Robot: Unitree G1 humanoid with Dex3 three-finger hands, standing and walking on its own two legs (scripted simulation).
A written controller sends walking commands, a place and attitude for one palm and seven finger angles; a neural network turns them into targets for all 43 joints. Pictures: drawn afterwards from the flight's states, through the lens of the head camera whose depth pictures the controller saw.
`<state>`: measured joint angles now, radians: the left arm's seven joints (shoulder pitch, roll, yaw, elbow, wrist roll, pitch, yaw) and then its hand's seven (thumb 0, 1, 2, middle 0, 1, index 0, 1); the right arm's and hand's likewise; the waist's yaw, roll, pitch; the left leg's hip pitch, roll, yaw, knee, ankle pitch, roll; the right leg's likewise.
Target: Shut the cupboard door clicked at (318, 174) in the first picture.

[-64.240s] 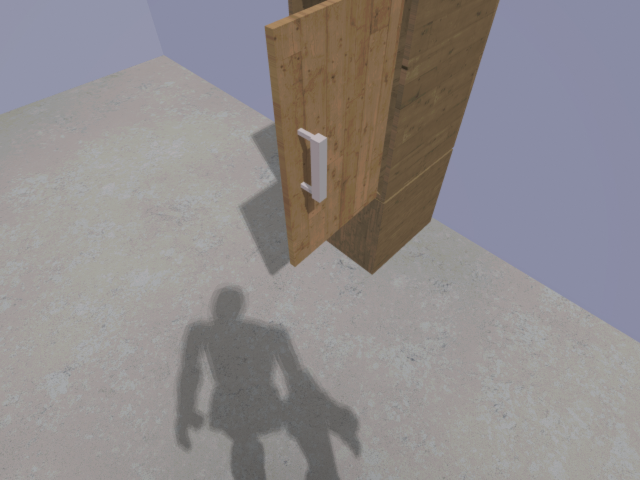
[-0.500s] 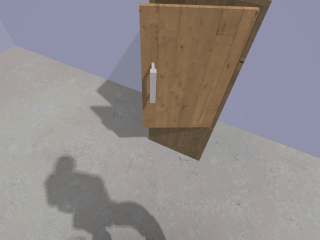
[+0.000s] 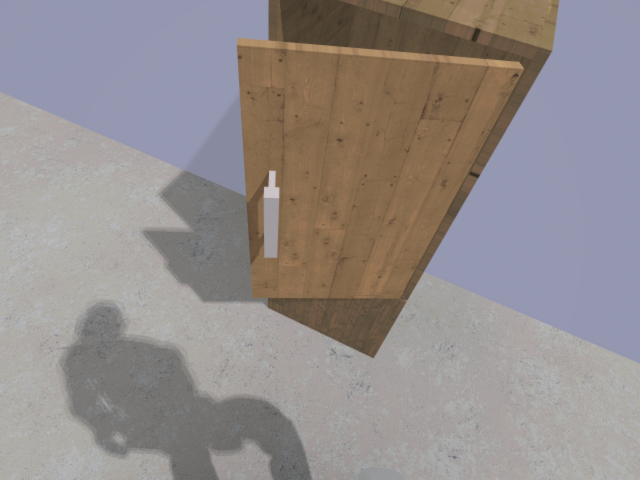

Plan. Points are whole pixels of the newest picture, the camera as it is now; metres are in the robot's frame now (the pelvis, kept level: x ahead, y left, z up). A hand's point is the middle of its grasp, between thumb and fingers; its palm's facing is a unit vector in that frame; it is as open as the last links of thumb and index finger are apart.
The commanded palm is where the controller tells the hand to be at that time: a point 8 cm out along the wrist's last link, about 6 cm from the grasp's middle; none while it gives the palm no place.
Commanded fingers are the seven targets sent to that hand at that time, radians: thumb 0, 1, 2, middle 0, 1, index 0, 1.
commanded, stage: come to a stop and stand still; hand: left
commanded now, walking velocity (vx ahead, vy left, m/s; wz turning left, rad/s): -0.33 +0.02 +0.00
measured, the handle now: (271, 215) +0.51 +0.10 -0.02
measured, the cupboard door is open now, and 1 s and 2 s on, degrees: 28 28 28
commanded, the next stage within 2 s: look again from close up in 1.18 s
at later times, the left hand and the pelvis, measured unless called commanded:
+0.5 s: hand out of the picture +0.13 +0.15 -0.17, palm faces +0.05 -0.97 -0.22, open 7.4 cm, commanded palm none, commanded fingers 0.00 0.90 0.90 -0.20 -0.30 -0.20 -0.30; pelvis +0.04 -0.04 +0.00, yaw +2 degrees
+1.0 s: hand out of the picture +0.06 +0.21 -0.16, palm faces +0.00 -0.97 -0.24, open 7.4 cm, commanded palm none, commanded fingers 0.00 0.90 0.90 -0.20 -0.30 -0.20 -0.30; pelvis +0.03 +0.03 +0.00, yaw +0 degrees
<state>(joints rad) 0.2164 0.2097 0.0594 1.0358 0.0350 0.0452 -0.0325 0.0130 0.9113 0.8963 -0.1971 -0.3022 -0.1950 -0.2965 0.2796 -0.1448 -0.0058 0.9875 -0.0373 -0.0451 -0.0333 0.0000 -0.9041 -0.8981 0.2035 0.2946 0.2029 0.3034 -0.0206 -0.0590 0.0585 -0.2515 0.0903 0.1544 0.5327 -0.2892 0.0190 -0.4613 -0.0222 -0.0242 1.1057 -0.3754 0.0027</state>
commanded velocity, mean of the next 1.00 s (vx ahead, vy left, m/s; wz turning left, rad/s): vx -0.08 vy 0.06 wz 0.00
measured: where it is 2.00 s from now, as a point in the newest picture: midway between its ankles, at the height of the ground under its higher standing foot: outside the picture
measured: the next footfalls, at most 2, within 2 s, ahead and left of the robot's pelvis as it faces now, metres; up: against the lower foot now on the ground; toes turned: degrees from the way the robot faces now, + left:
right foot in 0.18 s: +0.14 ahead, -0.19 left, +0.00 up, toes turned -3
left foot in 0.56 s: +0.06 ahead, +0.09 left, +0.00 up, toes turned +6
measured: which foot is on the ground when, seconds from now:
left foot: down 0.00-0.20, up 0.22-0.54, down 0.56-1.00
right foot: up 0.00-0.16, down 0.18-0.56, up 0.58-0.72, down 0.74-1.00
